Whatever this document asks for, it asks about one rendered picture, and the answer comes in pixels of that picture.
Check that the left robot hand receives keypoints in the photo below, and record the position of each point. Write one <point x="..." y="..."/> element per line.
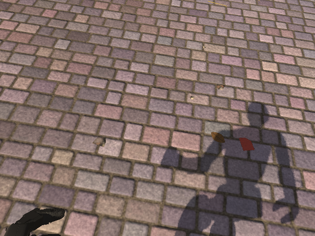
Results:
<point x="34" y="219"/>

